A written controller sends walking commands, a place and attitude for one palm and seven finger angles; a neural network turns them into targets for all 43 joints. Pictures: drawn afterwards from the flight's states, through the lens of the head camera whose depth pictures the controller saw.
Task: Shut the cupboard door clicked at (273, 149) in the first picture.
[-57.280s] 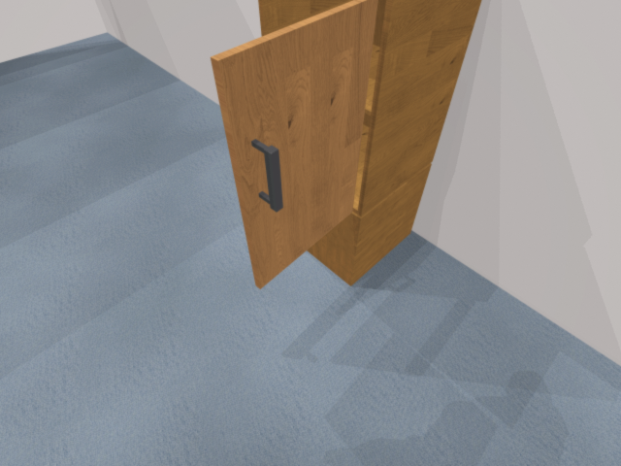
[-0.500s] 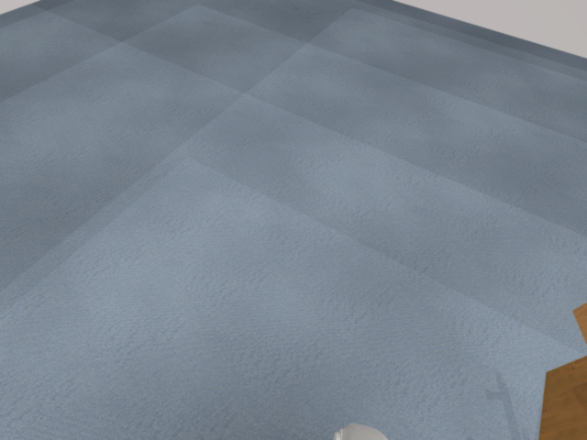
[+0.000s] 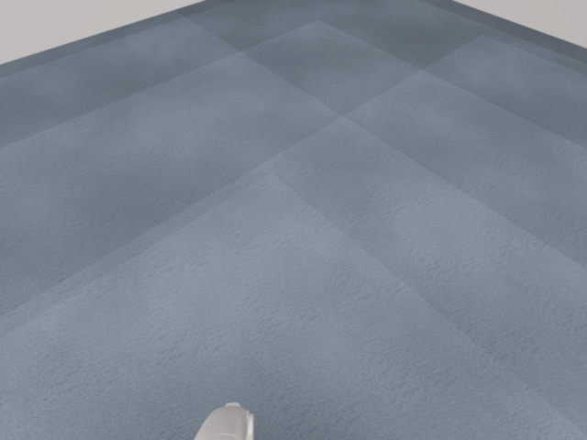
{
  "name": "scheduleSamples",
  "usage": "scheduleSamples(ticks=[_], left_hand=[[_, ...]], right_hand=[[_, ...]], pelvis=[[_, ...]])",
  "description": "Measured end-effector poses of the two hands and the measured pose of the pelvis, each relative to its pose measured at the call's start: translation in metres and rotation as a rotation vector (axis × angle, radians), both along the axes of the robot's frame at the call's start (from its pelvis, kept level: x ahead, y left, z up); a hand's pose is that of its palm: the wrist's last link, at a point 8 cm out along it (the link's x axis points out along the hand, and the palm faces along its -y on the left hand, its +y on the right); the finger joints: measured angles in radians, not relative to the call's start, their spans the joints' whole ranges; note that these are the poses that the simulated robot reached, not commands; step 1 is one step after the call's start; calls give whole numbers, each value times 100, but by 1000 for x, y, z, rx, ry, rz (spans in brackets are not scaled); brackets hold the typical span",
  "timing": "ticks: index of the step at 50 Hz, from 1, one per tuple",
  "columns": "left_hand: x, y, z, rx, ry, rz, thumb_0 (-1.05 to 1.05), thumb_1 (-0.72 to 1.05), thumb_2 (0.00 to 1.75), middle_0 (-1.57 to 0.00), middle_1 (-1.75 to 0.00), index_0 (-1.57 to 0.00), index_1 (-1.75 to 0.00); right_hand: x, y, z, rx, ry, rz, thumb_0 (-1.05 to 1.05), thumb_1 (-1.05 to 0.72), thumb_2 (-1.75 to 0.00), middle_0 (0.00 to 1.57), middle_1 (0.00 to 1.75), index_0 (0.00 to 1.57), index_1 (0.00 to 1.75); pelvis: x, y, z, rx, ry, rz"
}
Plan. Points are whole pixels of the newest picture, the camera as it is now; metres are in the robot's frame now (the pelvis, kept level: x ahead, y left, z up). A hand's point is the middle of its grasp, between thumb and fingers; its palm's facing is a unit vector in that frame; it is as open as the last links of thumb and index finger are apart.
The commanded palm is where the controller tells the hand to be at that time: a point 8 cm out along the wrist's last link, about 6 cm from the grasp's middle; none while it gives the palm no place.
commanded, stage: walk to a spot facing it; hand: left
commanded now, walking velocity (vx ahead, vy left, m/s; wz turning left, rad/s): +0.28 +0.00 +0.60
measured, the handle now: out of the picture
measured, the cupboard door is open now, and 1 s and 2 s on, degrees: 26 26 26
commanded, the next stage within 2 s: turn to face it in 0.22 s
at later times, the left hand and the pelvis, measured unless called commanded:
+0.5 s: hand (139, 385) +0.22 +0.27 -0.16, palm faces +0.23 -0.95 -0.23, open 7.3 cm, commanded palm none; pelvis +0.18 +0.05 +0.00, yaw +11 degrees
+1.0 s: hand (160, 322) +0.34 +0.27 -0.19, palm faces -0.02 -0.98 -0.20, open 7.3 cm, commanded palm none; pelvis +0.25 +0.07 -0.01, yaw -6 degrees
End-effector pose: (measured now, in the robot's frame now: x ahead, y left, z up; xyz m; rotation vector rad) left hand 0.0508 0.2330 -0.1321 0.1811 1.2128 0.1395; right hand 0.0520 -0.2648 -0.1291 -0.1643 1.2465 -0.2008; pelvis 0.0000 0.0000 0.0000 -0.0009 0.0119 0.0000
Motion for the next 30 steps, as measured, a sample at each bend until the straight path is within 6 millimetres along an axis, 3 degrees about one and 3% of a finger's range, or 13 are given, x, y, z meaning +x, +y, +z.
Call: scheduleSamples(ticks=[4,9,12,16,21,26,30], left_hand=[[-28,9,-11,-21,104,107,0,92,90,-20,-30,-21,-29],[-52,31,-31,-45,229,219,0,91,90,-20,-30,-21,-29],[-42,50,-40,-38,271,246,0,91,90,-20,-30,-21,-29],[12,73,-29,-5,173,267,1,91,90,-20,-30,-20,-29],[96,86,-7,24,6,251,1,91,90,-20,-30,-20,-29],[163,73,1,20,-56,202,0,91,90,-20,-30,-20,-29],[202,52,-9,8,-47,142,0,91,90,-20,-30,-20,-29]], right_hand=[[89,16,9,-14,-76,138,1,-91,-89,20,30,19,30],[195,57,9,-37,-199,299,1,-91,-89,20,30,19,30],[231,76,7,-52,-256,340,0,-91,-89,20,30,19,30],[239,90,9,-50,-199,358,0,-91,-89,20,30,19,30],[232,99,5,-15,-89,331,0,-91,-89,20,30,20,30],[225,91,-5,7,-7,245,0,-93,-89,20,30,20,30],[226,75,-27,29,46,162,0,-92,-89,20,30,20,30]], pelvis=[[27,6,-2,-11,4,60],[69,30,-21,-18,0,109],[87,41,-29,-17,-8,139],[111,48,-18,-14,-6,179],[145,50,-4,-11,-7,208],[183,46,-2,1,-24,183],[215,36,-15,20,-36,124]])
